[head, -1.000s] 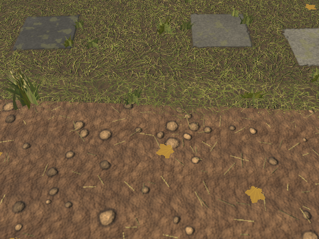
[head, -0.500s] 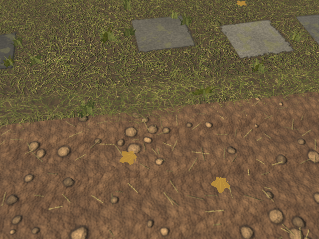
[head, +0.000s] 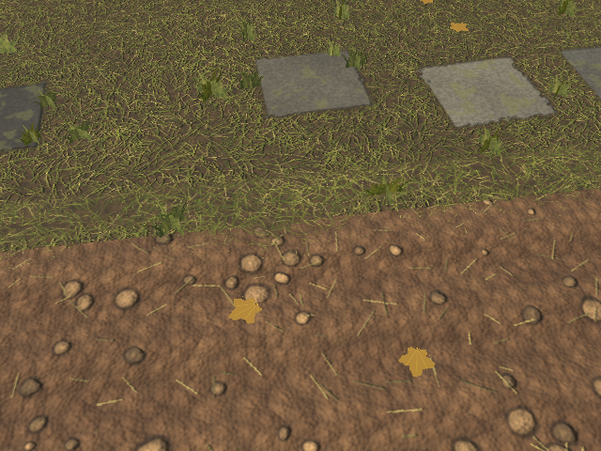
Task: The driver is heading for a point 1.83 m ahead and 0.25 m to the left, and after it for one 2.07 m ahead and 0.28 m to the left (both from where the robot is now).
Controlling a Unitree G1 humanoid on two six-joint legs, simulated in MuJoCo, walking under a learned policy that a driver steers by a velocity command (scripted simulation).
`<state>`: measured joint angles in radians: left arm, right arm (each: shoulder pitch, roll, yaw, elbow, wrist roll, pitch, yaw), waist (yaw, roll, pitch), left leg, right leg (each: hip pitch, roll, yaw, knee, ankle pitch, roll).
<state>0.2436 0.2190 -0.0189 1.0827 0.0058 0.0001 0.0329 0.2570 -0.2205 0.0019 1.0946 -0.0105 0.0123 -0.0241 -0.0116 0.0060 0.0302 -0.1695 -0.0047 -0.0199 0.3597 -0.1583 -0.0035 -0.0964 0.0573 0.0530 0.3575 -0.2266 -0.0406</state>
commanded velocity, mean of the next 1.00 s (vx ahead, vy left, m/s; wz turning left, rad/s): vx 0.01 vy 0.00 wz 0.00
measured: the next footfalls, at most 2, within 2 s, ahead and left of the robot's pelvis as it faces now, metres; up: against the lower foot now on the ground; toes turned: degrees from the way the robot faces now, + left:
right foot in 1.62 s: +0.45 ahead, -0.02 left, +0.00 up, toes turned -4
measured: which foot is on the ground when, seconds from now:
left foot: down 0.00-1.00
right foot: down 0.00-1.00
